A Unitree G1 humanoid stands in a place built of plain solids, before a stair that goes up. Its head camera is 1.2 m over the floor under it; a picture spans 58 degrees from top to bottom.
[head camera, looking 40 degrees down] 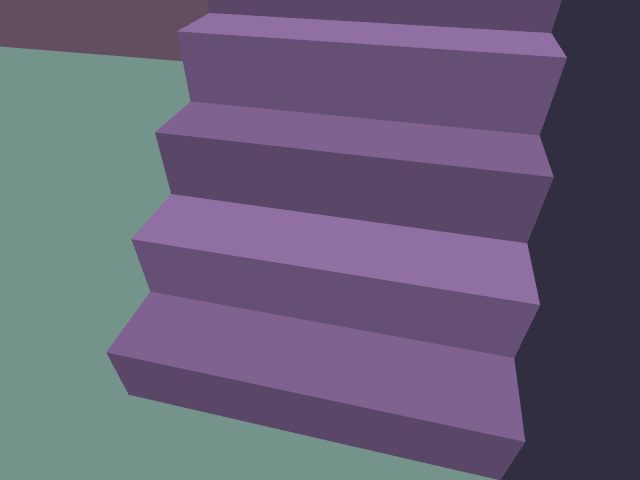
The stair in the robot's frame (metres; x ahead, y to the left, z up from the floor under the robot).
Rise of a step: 0.21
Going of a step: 0.23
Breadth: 1.08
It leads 13 degrees to the right of straight ahead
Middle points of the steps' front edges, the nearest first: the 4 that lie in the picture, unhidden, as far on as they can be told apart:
0.58 0.06 0.21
0.80 0.00 0.43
1.03 -0.05 0.64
1.25 -0.10 0.85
